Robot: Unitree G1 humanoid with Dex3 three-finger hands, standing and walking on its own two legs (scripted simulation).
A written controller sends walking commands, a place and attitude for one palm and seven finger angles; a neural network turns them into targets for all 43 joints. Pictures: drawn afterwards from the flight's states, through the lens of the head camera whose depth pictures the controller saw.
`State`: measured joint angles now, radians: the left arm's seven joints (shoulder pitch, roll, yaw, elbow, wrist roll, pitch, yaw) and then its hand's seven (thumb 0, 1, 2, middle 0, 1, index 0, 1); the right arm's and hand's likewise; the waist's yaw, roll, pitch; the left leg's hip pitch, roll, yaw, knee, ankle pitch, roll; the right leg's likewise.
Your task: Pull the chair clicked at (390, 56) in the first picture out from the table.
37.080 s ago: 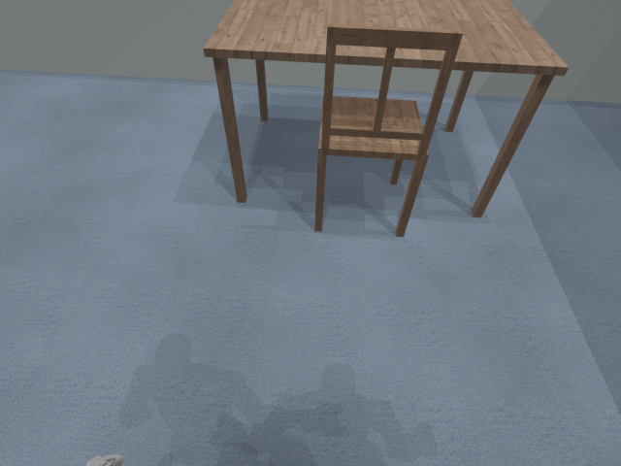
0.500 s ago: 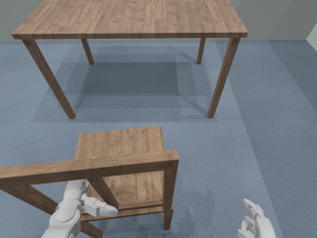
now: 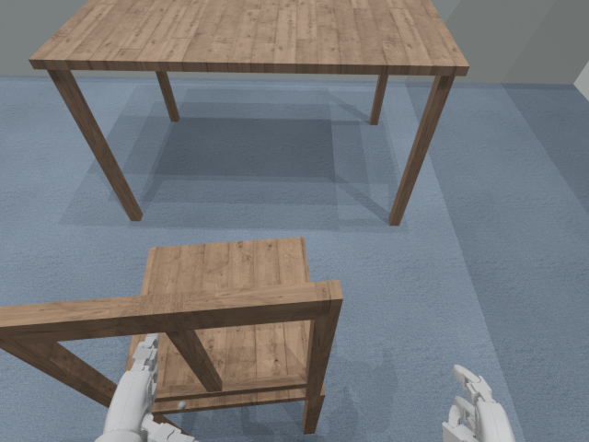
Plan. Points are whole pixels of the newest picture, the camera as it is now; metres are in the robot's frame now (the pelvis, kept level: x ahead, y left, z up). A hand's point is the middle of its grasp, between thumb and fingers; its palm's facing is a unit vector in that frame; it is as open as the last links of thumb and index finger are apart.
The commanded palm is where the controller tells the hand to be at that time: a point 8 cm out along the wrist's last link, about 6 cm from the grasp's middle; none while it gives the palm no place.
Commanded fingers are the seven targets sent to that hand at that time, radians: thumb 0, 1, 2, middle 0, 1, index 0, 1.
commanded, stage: draw the fingers out of the gap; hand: left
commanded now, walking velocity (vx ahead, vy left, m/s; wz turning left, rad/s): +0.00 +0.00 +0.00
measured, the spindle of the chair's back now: (199, 361) +0.25 +0.15 -0.06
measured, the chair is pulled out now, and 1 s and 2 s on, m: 0.65 0.65 0.65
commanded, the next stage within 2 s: draw the hand back to the body in 0.44 s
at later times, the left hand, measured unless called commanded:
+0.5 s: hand out of the picture +0.12 +0.15 -0.02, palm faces +0.07 -0.98 -0.16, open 17.5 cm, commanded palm +0.08 +0.20 +0.00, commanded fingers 0.00 -0.55 0.20 0.00 0.00 0.00 0.00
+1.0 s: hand out of the picture +0.13 +0.17 +0.05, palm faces +0.03 -0.99 -0.10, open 17.4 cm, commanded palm +0.09 +0.23 +0.08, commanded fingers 0.00 -0.44 0.25 -0.01 -0.02 -0.01 -0.02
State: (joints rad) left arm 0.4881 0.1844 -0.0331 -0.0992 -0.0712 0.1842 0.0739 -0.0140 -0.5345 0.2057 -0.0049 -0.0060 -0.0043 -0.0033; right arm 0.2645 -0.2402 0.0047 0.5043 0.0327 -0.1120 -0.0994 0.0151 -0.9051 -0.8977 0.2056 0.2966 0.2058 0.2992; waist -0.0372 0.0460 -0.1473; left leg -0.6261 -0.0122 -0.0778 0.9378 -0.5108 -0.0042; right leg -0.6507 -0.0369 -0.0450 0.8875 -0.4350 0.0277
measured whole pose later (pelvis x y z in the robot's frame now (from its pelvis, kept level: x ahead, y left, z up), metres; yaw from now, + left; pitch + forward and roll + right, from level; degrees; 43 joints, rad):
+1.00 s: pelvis -0.02 +0.00 -0.02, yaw +0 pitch +11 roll -2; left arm 0.77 0.25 0.09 -0.38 -0.24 -0.24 -0.14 -0.02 -0.54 0.20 0.00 0.00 -0.02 -0.01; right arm 0.20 -0.17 -0.03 0.52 0.09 -0.13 -0.10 0.02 -0.91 -0.90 0.20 0.30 0.21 0.30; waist 0.01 0.06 -0.15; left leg -0.73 0.00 -0.09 1.10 -0.56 -0.01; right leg -0.75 -0.03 -0.06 1.04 -0.48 0.02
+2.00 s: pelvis +0.01 -0.05 +0.04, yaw +2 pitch -3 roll +0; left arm 0.66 0.49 0.16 -0.43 -0.07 0.21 0.15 0.01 0.86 0.88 -0.21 -0.30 -0.52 -0.43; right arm 0.20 -0.25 0.03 0.71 0.07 -0.27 -0.12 0.02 -0.91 -0.90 0.20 0.30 0.20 0.30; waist 0.10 0.11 0.04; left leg -0.14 0.02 -0.12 0.55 -0.36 -0.06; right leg -0.19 -0.01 -0.10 0.59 -0.35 -0.03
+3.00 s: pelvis -0.09 -0.01 +0.04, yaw +1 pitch -1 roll -1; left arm 0.52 0.38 0.41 -0.53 -0.03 -0.11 0.19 0.01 0.89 0.90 -0.21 -0.31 -0.21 -0.30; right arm 0.19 -0.19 0.01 0.59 0.02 -0.08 -0.11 0.01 -0.90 -0.90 0.21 0.30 0.21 0.30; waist 0.03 0.01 0.02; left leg -0.36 0.02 -0.05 0.62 -0.26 0.00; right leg -0.35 -0.03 -0.07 0.52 -0.16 0.01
